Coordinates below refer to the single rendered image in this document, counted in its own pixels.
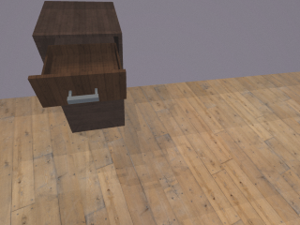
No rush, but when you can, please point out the cabinet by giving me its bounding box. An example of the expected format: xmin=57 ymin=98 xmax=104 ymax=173
xmin=32 ymin=1 xmax=125 ymax=133

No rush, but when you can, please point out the drawer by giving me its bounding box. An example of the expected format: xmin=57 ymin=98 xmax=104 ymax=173
xmin=28 ymin=42 xmax=127 ymax=108

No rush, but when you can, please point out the handle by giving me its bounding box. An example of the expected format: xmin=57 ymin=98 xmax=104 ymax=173
xmin=67 ymin=88 xmax=99 ymax=105

